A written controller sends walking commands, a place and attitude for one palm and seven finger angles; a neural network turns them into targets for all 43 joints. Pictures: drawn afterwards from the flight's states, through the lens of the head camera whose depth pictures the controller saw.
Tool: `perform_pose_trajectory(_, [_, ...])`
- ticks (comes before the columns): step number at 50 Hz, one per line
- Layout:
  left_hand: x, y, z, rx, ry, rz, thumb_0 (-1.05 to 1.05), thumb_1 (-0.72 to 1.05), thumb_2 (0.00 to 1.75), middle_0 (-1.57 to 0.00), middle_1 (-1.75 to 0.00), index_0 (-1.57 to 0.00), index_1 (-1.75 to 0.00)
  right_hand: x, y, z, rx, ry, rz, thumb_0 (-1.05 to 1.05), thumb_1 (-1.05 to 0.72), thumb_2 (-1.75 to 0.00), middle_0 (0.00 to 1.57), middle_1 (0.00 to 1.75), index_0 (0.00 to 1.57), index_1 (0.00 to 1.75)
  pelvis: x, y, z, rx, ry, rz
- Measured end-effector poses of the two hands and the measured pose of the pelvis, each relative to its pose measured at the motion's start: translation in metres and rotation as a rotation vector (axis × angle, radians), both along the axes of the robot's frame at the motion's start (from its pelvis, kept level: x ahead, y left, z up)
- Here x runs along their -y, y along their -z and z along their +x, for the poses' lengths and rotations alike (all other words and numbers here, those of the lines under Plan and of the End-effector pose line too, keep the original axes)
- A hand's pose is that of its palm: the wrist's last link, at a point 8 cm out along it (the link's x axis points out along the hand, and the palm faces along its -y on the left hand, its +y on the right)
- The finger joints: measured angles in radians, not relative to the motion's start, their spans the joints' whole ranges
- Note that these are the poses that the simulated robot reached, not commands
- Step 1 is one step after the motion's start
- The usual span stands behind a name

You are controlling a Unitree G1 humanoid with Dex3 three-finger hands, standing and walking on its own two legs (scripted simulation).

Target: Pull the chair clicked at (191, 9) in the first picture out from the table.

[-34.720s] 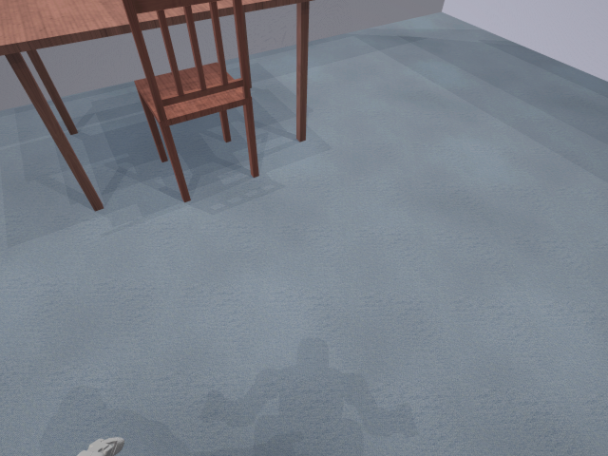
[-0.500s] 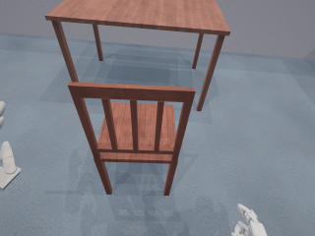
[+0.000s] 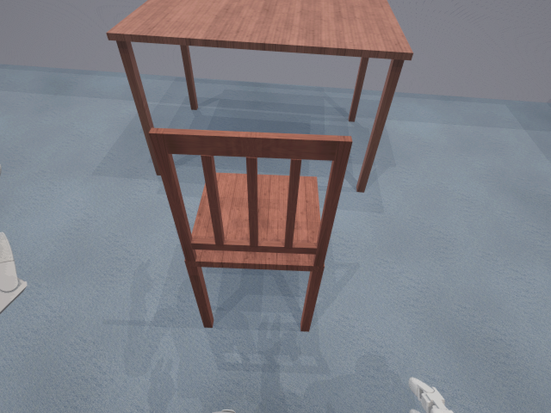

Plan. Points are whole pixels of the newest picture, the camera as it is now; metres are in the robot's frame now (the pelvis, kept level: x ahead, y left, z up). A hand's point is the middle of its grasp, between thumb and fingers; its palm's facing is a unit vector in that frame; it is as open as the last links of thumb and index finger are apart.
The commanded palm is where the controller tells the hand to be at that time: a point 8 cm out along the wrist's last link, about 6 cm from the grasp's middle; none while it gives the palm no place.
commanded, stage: stop stepping back and stand still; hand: left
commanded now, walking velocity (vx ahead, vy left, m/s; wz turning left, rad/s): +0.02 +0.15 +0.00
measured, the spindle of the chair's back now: (253, 204) +0.58 +0.08 -0.09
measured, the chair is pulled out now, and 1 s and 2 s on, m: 0.67 0.67 0.67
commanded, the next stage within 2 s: let the arm hang, fingers relaxed in 0.10 s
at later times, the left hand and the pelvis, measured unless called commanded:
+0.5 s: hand out of the picture +0.06 +0.21 -0.16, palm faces +0.04 -0.99 -0.15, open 7.0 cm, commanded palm none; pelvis -0.03 +0.04 +0.00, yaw +2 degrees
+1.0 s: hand out of the picture -0.01 +0.20 -0.16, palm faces +0.03 -0.98 -0.19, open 7.4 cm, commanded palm none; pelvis +0.01 +0.03 +0.01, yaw +1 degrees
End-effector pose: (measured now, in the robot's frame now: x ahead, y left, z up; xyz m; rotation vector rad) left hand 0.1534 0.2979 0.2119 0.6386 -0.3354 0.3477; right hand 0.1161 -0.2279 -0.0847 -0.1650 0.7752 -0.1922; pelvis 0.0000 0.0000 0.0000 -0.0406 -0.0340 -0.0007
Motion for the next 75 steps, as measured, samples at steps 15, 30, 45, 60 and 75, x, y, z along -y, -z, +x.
perform_pose_trajectory(15, [-0.023, 0.158, 0.040, -0.520, -0.055, -0.369, 0.01, 0.90, 0.90, -0.20, -0.30, -0.20, -0.30, -0.015, -0.002, 0.010, -0.054, -0.062, -0.049, 0.01, -0.90, -0.90, 0.20, 0.30, 0.20, 0.30, -0.041, -0.002, -0.015, -0.039, -0.004, 0.033])
perform_pose_trajectory(30, [0.010, 0.348, -0.168, -1.535, -0.326, -0.649, -0.04, 0.99, 0.90, -0.21, -0.30, -0.21, -0.30, -0.035, 0.042, -0.111, -0.535, 0.006, 0.007, -0.01, -0.95, -0.90, 0.21, 0.30, 0.21, 0.30, -0.043, -0.001, -0.022, -0.032, -0.030, 0.017])
perform_pose_trajectory(45, [0.027, 0.334, -0.204, -1.697, -0.434, -0.651, 0.01, 0.91, 0.90, -0.20, -0.30, -0.20, -0.30, -0.056, 0.055, -0.128, -0.640, 0.018, 0.110, 0.01, -0.91, -0.90, 0.20, 0.30, 0.20, 0.30, -0.039, -0.010, 0.004, -0.031, -0.018, 0.039])
perform_pose_trajectory(60, [0.060, 0.343, -0.148, -1.598, -0.325, -0.668, 0.03, 0.93, 0.90, -0.20, -0.30, -0.20, -0.30, -0.042, 0.054, -0.118, -0.616, 0.044, 0.103, 0.01, -0.92, -0.90, 0.20, 0.30, 0.20, 0.30, -0.023, -0.010, 0.010, -0.014, -0.012, 0.043])
perform_pose_trajectory(75, [0.072, 0.342, -0.152, -1.618, -0.341, -0.676, 0.01, 0.91, 0.90, -0.20, -0.30, -0.20, -0.30, -0.039, 0.055, -0.128, -0.663, 0.051, 0.124, 0.01, -0.91, -0.90, 0.20, 0.30, 0.20, 0.30, -0.013, -0.011, 0.012, -0.017, -0.012, 0.042])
